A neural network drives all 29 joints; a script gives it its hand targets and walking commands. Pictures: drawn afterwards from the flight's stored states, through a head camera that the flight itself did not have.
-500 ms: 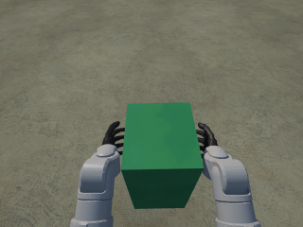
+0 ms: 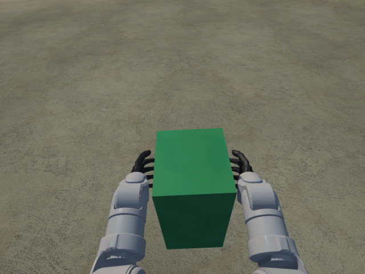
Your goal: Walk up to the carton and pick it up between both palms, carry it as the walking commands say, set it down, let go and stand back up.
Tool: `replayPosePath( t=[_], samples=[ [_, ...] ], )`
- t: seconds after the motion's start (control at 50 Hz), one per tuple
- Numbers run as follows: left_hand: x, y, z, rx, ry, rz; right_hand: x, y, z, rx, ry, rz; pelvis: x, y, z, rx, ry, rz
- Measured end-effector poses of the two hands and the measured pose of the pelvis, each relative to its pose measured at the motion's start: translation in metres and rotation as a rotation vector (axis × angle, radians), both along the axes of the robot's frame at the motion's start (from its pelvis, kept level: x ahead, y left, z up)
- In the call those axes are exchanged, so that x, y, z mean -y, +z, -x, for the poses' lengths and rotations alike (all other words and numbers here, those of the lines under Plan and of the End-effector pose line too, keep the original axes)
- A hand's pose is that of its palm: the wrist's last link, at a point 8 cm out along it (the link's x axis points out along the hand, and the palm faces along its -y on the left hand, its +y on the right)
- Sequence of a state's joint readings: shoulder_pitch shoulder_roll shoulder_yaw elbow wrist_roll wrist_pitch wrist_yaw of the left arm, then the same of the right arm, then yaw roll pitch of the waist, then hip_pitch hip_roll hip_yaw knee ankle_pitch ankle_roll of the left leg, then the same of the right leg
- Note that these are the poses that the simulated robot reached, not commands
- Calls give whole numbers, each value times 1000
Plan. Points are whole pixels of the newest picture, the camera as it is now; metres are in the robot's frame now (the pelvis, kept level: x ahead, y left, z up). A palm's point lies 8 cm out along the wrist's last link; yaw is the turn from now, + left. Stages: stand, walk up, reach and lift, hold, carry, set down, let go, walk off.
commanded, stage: set down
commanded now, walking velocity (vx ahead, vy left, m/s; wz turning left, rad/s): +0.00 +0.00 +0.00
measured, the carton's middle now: (192, 193) +0.31 -0.01 -0.02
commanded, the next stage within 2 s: none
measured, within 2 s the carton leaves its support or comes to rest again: neither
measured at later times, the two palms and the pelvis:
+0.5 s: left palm (131, 188) +0.32 +0.15 +0.00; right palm (227, 186) +0.32 -0.10 +0.00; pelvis +0.00 +0.03 -0.01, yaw +2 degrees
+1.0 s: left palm (143, 202) +0.34 +0.13 -0.10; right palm (227, 203) +0.33 -0.11 -0.10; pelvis +0.00 +0.01 -0.04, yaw +2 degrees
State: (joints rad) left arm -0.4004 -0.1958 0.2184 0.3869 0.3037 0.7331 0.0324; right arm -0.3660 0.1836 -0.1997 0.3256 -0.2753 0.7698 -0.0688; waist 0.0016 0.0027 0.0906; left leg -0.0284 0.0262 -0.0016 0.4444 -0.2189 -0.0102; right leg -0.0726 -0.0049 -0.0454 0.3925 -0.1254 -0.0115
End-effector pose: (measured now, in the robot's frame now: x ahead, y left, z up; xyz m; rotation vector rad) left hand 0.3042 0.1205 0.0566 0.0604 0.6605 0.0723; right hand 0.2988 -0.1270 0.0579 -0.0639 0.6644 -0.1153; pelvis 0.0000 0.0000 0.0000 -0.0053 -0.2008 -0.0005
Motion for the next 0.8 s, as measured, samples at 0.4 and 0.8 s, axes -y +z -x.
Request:
replayPosePath(
  t=[0.4, 0.8],
  samples=[
    [-28, -39, -12, -28, 56, 30, -28, -37, -19, -26, -26, -51, -19, -13, 8, -45, 35, 7],
    [-17, -120, -33, -24, 40, -4, -19, -124, -34, -21, -20, -35, -24, -25, -10, -384, 32, -7]
  ],
)
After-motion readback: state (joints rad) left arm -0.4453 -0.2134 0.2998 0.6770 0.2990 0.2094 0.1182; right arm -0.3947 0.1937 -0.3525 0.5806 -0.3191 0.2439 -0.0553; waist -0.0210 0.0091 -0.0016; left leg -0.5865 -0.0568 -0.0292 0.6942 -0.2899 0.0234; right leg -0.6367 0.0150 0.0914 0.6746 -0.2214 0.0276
